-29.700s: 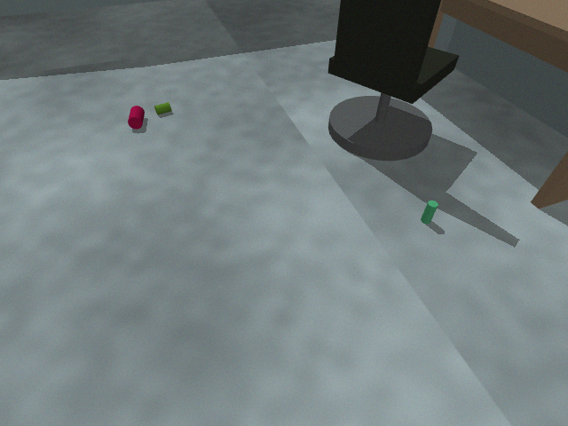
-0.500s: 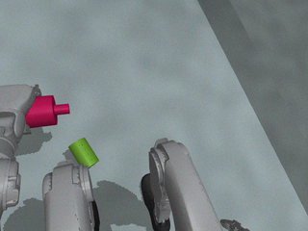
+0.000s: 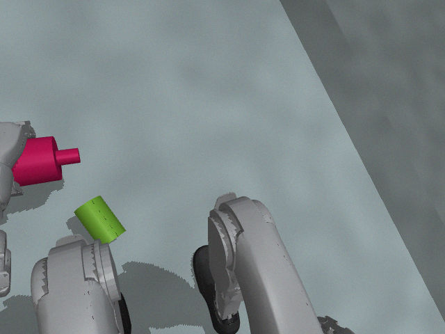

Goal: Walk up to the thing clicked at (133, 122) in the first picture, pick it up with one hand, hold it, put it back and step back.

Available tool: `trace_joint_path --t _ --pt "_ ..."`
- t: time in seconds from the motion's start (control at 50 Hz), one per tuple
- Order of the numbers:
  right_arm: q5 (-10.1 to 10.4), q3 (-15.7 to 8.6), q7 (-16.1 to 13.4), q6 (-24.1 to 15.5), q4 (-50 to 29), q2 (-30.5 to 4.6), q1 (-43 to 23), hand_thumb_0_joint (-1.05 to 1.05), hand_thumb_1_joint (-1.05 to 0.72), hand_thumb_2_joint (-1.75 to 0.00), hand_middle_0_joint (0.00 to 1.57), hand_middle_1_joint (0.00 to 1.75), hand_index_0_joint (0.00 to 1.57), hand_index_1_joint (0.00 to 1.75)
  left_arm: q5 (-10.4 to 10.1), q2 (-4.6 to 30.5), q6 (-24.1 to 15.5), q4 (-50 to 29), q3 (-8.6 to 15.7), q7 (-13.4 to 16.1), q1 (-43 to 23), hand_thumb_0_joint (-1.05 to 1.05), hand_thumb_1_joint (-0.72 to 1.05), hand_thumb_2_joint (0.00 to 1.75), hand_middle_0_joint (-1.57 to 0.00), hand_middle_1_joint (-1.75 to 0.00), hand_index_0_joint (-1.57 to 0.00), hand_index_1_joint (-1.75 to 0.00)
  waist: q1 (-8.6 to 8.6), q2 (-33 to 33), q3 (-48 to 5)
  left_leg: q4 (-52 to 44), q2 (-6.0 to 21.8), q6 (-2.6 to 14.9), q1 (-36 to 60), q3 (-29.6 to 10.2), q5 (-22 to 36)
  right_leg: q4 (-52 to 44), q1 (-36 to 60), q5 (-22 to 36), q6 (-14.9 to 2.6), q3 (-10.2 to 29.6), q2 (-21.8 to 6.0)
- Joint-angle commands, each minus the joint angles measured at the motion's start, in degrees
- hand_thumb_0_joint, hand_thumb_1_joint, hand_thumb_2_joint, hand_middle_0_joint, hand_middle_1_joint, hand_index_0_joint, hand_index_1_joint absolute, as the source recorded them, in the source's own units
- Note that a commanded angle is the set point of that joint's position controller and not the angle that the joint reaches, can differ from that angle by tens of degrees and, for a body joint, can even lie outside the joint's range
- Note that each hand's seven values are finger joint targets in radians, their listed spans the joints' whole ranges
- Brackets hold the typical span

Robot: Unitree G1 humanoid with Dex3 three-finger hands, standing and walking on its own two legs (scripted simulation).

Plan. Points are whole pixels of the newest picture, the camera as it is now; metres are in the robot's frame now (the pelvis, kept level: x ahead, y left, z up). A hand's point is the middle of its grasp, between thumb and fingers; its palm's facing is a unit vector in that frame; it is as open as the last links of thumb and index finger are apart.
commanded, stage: rest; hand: left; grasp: from above
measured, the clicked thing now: (25, 162) +0.47 +0.24 -0.23
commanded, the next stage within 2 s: open in 1.22 s
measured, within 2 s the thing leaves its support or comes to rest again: rests again in 1.70 s
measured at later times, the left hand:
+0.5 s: hand (15, 165) +0.47 +0.26 -0.24, palm faces -0.45 -0.07 -0.89, open 11.0 cm
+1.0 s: hand (17, 166) +0.47 +0.26 -0.25, palm faces -0.46 -0.08 -0.89, open 10.9 cm
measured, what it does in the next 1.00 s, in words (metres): stands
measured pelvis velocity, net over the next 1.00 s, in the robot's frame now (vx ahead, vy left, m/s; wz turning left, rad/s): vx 0.00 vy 0.01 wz -0.07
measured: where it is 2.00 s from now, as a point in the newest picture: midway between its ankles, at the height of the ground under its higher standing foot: (172, 328)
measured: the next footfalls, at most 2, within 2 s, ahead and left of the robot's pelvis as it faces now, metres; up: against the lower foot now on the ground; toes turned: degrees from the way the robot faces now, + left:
none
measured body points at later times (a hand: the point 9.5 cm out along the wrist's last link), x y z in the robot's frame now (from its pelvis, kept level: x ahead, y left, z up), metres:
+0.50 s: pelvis +0.00 +0.00 -0.02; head +0.27 +0.08 +0.33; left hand +0.49 +0.26 -0.19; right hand +0.01 -0.27 -0.09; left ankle +0.07 +0.12 -0.29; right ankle +0.10 -0.11 -0.29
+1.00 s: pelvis +0.00 +0.01 -0.02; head +0.27 +0.10 +0.32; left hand +0.49 +0.26 -0.20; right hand +0.00 -0.26 -0.08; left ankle +0.07 +0.12 -0.29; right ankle +0.10 -0.11 -0.29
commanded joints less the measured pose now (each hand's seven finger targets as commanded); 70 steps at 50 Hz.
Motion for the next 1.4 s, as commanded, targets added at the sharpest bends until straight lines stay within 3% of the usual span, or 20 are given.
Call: trace_joint_path --t 0.0,0.06,0.1,0.14,0.18,0.2,0.22,0.28,0.36,0.48,0.5,0.54,0.58,0.66,0.7,0.76,0.88,0.94,1.28,1.38 --pt "-0.1 -4.0 -0.1 -0.9 0.0 -15.9 13.0 0.00 -0.90 -0.90 0.20 0.30 0.20 0.30 -0.7 13.7 -0.9 -6.0 2.0 2.8 -19.9 0.00 0.63 0.86 -1.04 -0.62 -1.02 -0.63 -2.76 18.1 -38.6 -11.7 -0.6 1.77 25.6 4.0 14.0 -11.3 24.2 15.3 -1.98 -2.9 1.9" --pt "-0.3 -4.0 0.0 -1.1 0.1 -16.7 13.4 0.00 -0.90 -0.90 0.20 0.30 0.20 0.30 -0.4 16.7 -1.3 -5.7 4.4 4.0 -19.0 0.00 0.66 0.87 -1.05 -0.61 -1.04 -0.63 -1.65 19.5 -38.5 -12.5 -0.6 1.40 25.8 3.5 12.3 -11.4 23.0 12.7 -2.32 -3.5 1.9" --pt "-0.7 -3.9 0.4 -1.3 -0.1 -16.7 12.9 0.00 -0.90 -0.90 0.20 0.30 0.20 0.30 0.4 14.1 -1.4 -4.6 3.3 4.0 -18.8 0.00 0.68 0.87 -1.06 -0.62 -1.05 -0.63 -2.64 20.5 -37.5 -12.5 -0.6 1.02 27.1 3.2 12.0 -10.8 21.1 12.1 -2.61 -4.2 2.0" --pt "-0.9 -3.8 0.8 -1.4 0.2 -17.2 13.7 0.00 -0.90 -0.90 0.20 0.30 0.20 0.30 0.8 16.2 -1.7 -4.0 4.6 4.3 -19.0 0.00 0.70 0.88 -1.07 -0.64 -1.06 -0.65 -3.35 21.3 -36.7 -12.5 -0.5 1.03 26.9 2.8 11.8 -10.2 21.1 12.2 -2.45 -4.6 2.1" --pt "-1.0 -3.3 0.9 -1.9 -0.9 -16.7 12.2 0.00 -0.90 -0.90 0.20 0.30 0.20 0.30 0.6 13.4 -1.9 -4.8 2.4 4.6 -19.7 0.00 0.69 0.88 -1.07 -0.62 -1.06 -0.64 -3.32 21.7 -37.6 -12.4 -0.5 0.86 27.7 2.6 11.9 -10.3 20.8 12.2 -2.52 -4.8 2.1" --pt "-1.0 -3.3 1.0 -1.9 -0.2 -17.0 12.6 0.00 -0.90 -0.90 0.20 0.30 0.20 0.30 0.6 15.2 -2.1 -6.4 3.1 5.0 -20.3 0.00 0.69 0.87 -1.07 -0.63 -1.05 -0.64 -3.21 24.0 -39.1 -12.8 -0.4 0.70 29.6 2.3 13.3 -9.9 21.4 13.4 -2.36 -5.0 2.1" --pt "-1.2 -2.6 1.4 -2.4 -0.4 -16.8 11.9 0.00 -0.90 -0.90 0.20 0.30 0.20 0.30 0.6 12.9 -2.0 -2.4 1.1 4.8 -20.8 0.00 0.70 0.87 -1.07 -0.63 -1.06 -0.65 -4.64 22.2 -35.6 -11.7 -0.3 0.66 28.0 2.0 11.9 -9.2 19.2 12.6 -2.46 -5.2 2.1" --pt "-1.5 -3.1 1.5 -2.7 0.8 -18.7 13.9 0.00 -0.90 -0.90 0.20 0.30 0.20 0.30 1.6 19.7 -2.2 -2.7 5.9 5.9 -18.3 0.00 0.70 0.89 -1.08 -0.63 -1.06 -0.65 -3.39 23.7 -36.3 -11.1 -0.2 0.55 27.9 2.1 14.4 -9.0 21.0 14.2 -2.51 -5.3 2.1" --pt "-2.6 -2.2 2.6 -3.2 1.0 -18.1 14.2 0.00 -0.90 -0.90 0.20 0.30 0.20 0.30 1.8 17.4 -2.5 -2.7 4.7 6.6 -20.9 0.00 0.75 0.86 -1.10 -0.64 -1.09 -0.64 -5.84 22.1 -35.5 -9.5 -0.2 1.12 26.9 2.7 14.2 -9.5 22.9 15.5 -1.92 -5.2 2.4" --pt "-2.6 -2.2 2.9 -3.7 0.4 -19.7 13.3 0.00 -0.90 -0.90 0.20 0.30 0.20 0.30 1.8 20.9 -2.2 -0.6 6.4 7.5 -16.7 0.00 0.79 0.83 -1.13 -0.62 -1.12 -0.62 -3.90 24.1 -34.8 -10.3 0.0 0.48 26.6 1.7 13.4 -9.0 21.7 13.6 -2.65 -6.1 2.5" --pt "-3.0 -1.9 3.2 -4.1 0.5 -19.4 13.6 0.00 -0.90 -0.90 0.20 0.30 0.20 0.30 2.0 18.4 -2.2 0.5 5.1 7.1 -18.3 0.00 0.80 0.83 -1.13 -0.64 -1.13 -0.64 -5.69 22.8 -32.9 -9.7 0.0 0.47 26.9 1.5 13.1 -8.7 20.2 13.4 -2.52 -6.4 2.3" --pt "-2.9 -1.6 3.5 -4.3 0.6 -19.7 13.4 0.00 -0.90 -0.90 0.20 0.30 0.20 0.30 1.6 19.4 -2.2 -0.5 5.1 7.3 -20.0 0.00 0.79 0.85 -1.14 -0.62 -1.13 -0.63 -6.10 23.0 -33.3 -9.6 0.2 0.68 27.3 1.2 12.8 -8.7 20.7 14.0 -2.21 -6.4 2.5" --pt "-2.5 -1.5 3.6 -4.6 0.3 -19.7 12.8 0.00 -0.90 -0.90 0.20 0.30 0.20 0.30 1.1 20.8 -2.3 -1.8 5.4 7.8 -18.5 0.00 0.78 0.81 -1.13 -0.61 -1.12 -0.61 -4.70 24.4 -35.4 -10.1 0.2 0.73 27.6 1.4 13.8 -9.2 23.3 15.1 -2.19 -6.1 2.9" --pt "-2.9 -1.1 4.0 -4.6 0.8 -20.0 13.6 0.00 -0.90 -0.90 0.20 0.30 0.20 0.30 1.1 21.5 -2.0 0.6 6.3 7.9 -17.3 0.00 0.80 0.79 -1.14 -0.59 -1.13 -0.59 -5.42 22.5 -33.5 -9.0 0.3 1.03 24.9 1.8 14.2 -9.6 24.3 15.5 -2.05 -6.0 2.9" --pt "-3.2 -0.7 4.2 -5.1 0.6 -20.2 13.6 0.00 -0.90 -0.90 0.20 0.30 0.20 0.30 1.3 20.1 -2.1 0.5 5.1 7.6 -19.0 0.00 0.81 0.78 -1.15 -0.58 -1.14 -0.59 -6.74 22.6 -32.3 -8.8 0.3 0.79 26.5 1.3 13.8 -9.2 22.4 14.9 -2.16 -6.5 2.7" --pt "-2.8 -0.4 4.0 -5.4 0.1 -20.7 12.6 0.00 -0.90 -0.90 0.20 0.30 0.20 0.30 1.3 22.5 -2.4 0.6 5.7 8.0 -17.7 0.00 0.78 0.77 -1.13 -0.57 -1.12 -0.58 -5.64 23.1 -32.5 -9.4 0.5 0.82 25.5 1.0 12.8 -9.8 23.7 14.1 -2.32 -6.5 3.1" --pt "-3.4 0.4 4.6 -6.1 -0.1 -21.0 12.8 0.00 -0.91 -0.90 0.20 0.30 0.20 0.30 2.0 20.8 -2.7 2.5 4.2 8.1 -19.4 0.00 0.84 0.78 -1.17 -0.58 -1.16 -0.58 -7.88 22.4 -29.9 -8.7 0.6 0.70 26.1 0.3 12.0 -9.0 21.4 13.7 -2.02 -7.3 3.0" --pt "-3.1 0.3 4.4 -6.2 -0.3 -21.3 12.2 0.00 -0.90 -0.90 0.20 0.30 0.20 0.30 2.2 22.0 -2.7 2.9 4.5 8.9 -17.7 0.00 0.82 0.75 -1.16 -0.55 -1.15 -0.55 -6.48 24.5 -30.2 -10.5 0.8 0.28 26.8 -0.4 11.8 -9.1 21.3 13.1 -2.34 -7.5 3.1" --pt "-3.6 3.6 5.4 -7.5 -1.6 -21.3 10.2 0.00 -0.91 -0.91 0.20 0.30 0.20 0.30 2.1 20.3 -2.7 7.5 0.2 9.7 -19.6 0.00 0.79 0.76 -1.14 -0.57 -1.13 -0.58 -9.46 21.8 -26.9 -9.6 1.3 0.65 25.4 -1.4 11.2 -9.1 22.0 14.2 -1.52 -8.2 3.6" --pt "-3.7 4.4 5.5 -8.0 -2.5 -21.5 9.0 0.00 -0.90 -0.90 0.20 0.30 0.20 0.30 1.6 20.6 -2.6 7.8 -0.8 10.2 -20.0 0.00 0.47 0.72 -0.81 -0.58 -0.81 -0.60 -9.32 20.4 -25.6 -9.4 1.3 0.93 23.0 -1.5 9.1 -10.1 22.3 12.7 -1.40 -8.0 3.9"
